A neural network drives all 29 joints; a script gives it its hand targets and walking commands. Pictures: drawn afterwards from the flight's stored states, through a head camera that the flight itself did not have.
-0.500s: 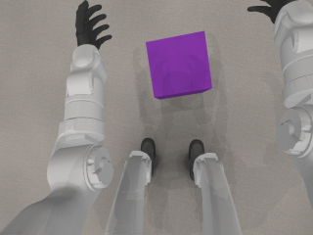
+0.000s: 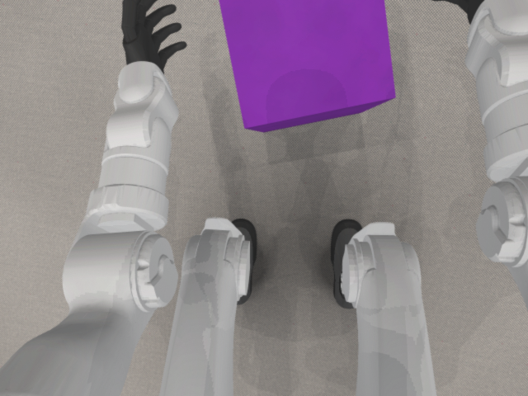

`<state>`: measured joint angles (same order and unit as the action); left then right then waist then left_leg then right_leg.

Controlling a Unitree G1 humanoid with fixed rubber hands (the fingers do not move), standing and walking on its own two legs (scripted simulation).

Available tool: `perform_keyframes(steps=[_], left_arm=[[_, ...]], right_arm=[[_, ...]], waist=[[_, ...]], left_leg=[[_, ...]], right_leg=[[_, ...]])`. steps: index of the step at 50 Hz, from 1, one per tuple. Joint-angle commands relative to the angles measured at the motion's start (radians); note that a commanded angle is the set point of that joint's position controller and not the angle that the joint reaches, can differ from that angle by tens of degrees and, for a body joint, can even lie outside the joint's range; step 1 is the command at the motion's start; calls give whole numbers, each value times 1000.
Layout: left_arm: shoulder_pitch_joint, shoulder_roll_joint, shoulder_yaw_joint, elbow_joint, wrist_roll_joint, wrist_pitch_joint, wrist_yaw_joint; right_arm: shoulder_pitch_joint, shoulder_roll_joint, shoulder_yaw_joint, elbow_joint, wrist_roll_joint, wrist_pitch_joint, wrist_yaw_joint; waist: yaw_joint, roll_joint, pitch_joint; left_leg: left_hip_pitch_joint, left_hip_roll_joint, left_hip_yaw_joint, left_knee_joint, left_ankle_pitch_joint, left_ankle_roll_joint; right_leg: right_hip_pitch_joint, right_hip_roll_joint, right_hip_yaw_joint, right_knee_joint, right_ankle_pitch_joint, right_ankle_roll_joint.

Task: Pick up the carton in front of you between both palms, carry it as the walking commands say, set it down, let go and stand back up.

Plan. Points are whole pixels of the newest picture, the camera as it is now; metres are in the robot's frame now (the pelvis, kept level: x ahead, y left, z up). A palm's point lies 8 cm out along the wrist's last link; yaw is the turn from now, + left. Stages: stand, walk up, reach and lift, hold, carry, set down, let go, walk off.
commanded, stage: reach and lift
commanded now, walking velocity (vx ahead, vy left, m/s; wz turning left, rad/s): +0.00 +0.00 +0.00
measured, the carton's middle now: (304, 60) +0.55 -0.03 -0.35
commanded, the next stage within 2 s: none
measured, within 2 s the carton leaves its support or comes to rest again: leaves its support in 1.20 s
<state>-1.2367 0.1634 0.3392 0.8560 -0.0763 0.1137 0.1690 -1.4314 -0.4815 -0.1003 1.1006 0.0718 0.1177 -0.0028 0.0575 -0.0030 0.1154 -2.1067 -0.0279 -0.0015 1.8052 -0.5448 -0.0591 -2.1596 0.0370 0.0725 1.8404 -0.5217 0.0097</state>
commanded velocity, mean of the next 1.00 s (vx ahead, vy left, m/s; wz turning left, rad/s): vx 0.00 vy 0.00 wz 0.00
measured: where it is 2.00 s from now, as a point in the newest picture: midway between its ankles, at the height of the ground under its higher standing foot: (290, 276)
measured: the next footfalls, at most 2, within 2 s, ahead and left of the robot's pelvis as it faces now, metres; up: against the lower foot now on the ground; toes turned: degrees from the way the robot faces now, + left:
none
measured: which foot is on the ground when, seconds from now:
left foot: down 0.00-1.00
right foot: down 0.00-1.00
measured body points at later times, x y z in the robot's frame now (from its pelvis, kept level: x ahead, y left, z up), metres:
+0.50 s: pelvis -0.02 +0.00 -0.10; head +0.37 -0.03 +0.12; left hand +0.54 +0.16 -0.29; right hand +0.58 -0.20 -0.29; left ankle +0.10 +0.13 -0.44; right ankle +0.09 -0.12 -0.44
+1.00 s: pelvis -0.02 +0.00 -0.10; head +0.36 -0.03 +0.13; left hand +0.54 +0.13 -0.28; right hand +0.58 -0.18 -0.27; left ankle +0.10 +0.13 -0.44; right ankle +0.09 -0.12 -0.44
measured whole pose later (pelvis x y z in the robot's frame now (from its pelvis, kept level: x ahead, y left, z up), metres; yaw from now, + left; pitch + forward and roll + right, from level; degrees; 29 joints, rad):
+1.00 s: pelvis -0.02 +0.00 -0.10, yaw +1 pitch +34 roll +5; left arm -1.56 0.14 0.40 1.05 -0.03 0.15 0.18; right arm -1.77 -0.46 0.00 1.32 0.07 0.15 0.00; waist 0.03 0.03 0.48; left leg -2.18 -0.07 -0.01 2.16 -0.58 -0.09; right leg -2.24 0.02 0.07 2.21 -0.56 0.00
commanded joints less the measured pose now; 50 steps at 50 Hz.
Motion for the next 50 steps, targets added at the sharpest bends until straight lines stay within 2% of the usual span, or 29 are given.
perform_keyframes(steps=[1,2,3,7,8,9,11,12,16,17,19,20,22,24,25,26,27,31,35,38,39,40,41,42,44,45,47,49,50], left_arm=[[-343,187,-50,-214,-81,9,33],[-357,177,-93,-100,-106,36,36],[-382,194,-37,-72,-67,39,34],[-512,139,-86,33,-124,42,33],[-496,217,-60,82,-99,38,37],[-515,183,-85,32,-108,27,27],[-527,178,-97,96,-74,7,29],[-538,149,-90,144,-115,12,22],[-564,219,-52,126,-71,-24,22],[-532,181,-42,153,-66,-26,20],[-567,199,-66,144,-88,-28,16],[-545,213,-44,119,-79,-45,21],[-570,218,-61,95,-84,-51,15],[-523,158,-97,143,-106,-52,11],[-573,179,-101,94,-100,-51,19],[-562,160,-97,79,-113,-55,18],[-496,175,-118,160,-101,-57,17],[-491,122,-111,117,-132,-45,11],[-512,148,-67,134,-83,-45,27],[-509,121,-70,126,-89,-25,20],[-557,47,-93,125,-77,-23,15],[-476,69,-51,176,-62,-29,17],[-526,-44,-98,89,-84,-28,4],[-557,-4,-44,109,-40,-25,-2],[-686,-173,-99,104,-5,-17,-46],[-713,-345,-123,43,0,-11,-77],[-852,-596,-163,22,22,11,-170],[-806,-716,-102,21,63,45,-225],[-764,-797,-114,17,63,68,-253]], right_arm=[[-455,-125,87,-183,102,6,-2],[-473,-164,88,-84,86,12,-2],[-542,-183,125,-87,108,22,-6],[-607,-247,105,65,118,21,1],[-609,-242,124,77,113,15,1],[-525,-200,110,89,63,5,3],[-560,-218,94,167,97,-3,4],[-582,-244,117,180,79,-8,5],[-657,-214,161,108,123,-32,13],[-619,-203,146,89,121,-42,11],[-642,-208,173,125,112,-41,15],[-639,-180,187,81,158,-47,10],[-634,-183,189,82,115,-52,-6],[-611,-174,179,19,136,-65,-6],[-610,-206,138,48,120,-61,-10],[-581,-155,159,63,135,-54,-8],[-538,-199,150,107,129,-49,-10],[-515,-104,186,85,132,-44,-11],[-583,-90,197,79,158,-32,8],[-572,-121,167,99,108,-20,26],[-556,-99,169,155,70,-24,18],[-536,-58,162,145,92,-25,17],[-608,-14,171,94,97,-30,32],[-622,61,175,74,93,-21,40],[-678,227,185,137,38,-7,84],[-661,388,163,80,37,-2,116],[-699,798,191,82,13,34,202],[-678,875,188,71,9,66,245],[-607,911,145,60,-30,67,259]], waist=[[54,-193,-1353],[28,-182,-1292],[114,-175,-1231],[12,-115,-1043],[23,-142,-1082],[-31,-108,-992],[5,-21,-959],[-31,-43,-950],[47,-79,-971],[38,-39,-962],[22,-120,-935],[74,-133,-964],[23,-186,-990],[31,-120,-1030],[-27,-69,-973],[48,-73,-1043],[8,-46,-993],[-3,-108,-942],[49,-87,-920],[-11,-107,-857],[-49,-74,-845],[28,-84,-867],[-4,-71,-852],[22,-106,-837],[-41,-94,-754],[1,-49,-815],[8,-109,-791],[37,-136,-691],[-23,-80,-712]], left_leg=[[551,-31,96,-30,367,7],[492,-35,121,-6,307,-11],[496,-19,139,26,289,-5],[527,-8,93,87,190,-22],[509,6,93,123,175,-10],[494,-14,82,128,224,-14],[555,-9,78,145,221,-25],[518,-14,83,163,242,-30],[496,-16,74,218,311,-22],[498,-19,79,236,355,-23],[442,-22,77,241,310,-22],[435,-18,77,265,390,-11],[313,-28,99,273,363,-17],[470,-39,98,272,397,-5],[458,-26,62,259,388,-9],[499,-37,75,277,440,-8],[578,-21,58,285,435,-8],[445,-44,80,270,399,-8],[497,-38,86,260,350,-8],[498,-32,64,239,296,-8],[422,-42,87,258,281,-31],[489,-57,119,255,300,-19],[472,-65,84,214,288,-17],[462,-60,96,220,272,0],[429,-75,94,234,218,-12],[508,-78,75,248,264,0],[451,-112,98,249,221,18],[376,-114,113,257,236,29],[360,-121,104,260,216,28]], right_leg=[[853,-1,-71,-25,362,19],[798,-8,-77,3,310,6],[780,-29,-57,0,264,11],[579,-48,-75,28,84,-7],[635,-49,-52,81,125,-3],[550,-28,-73,76,163,-7],[424,-31,-64,110,126,-13],[515,-45,-54,123,166,-11],[541,-50,-36,194,241,2],[531,-42,-23,181,270,-16],[565,-41,-29,216,263,0],[636,-48,-7,242,379,3],[741,-34,9,221,441,1],[663,-30,-28,233,389,10],[580,-22,-29,249,363,-2],[599,-24,-11,237,392,-2],[512,-22,-31,227,341,11],[575,-28,-28,217,357,-9],[464,-19,-33,199,246,3],[393,-33,-58,193,186,1],[478,-20,-27,156,217,-24],[517,-26,-35,156,226,-7],[518,-26,-54,182,221,-5],[458,-12,-58,173,199,7],[487,-3,-52,165,186,-10],[434,-6,-45,183,186,-13],[464,38,-61,197,198,-18],[392,44,-51,185,187,-26],[424,56,-74,181,183,-30]])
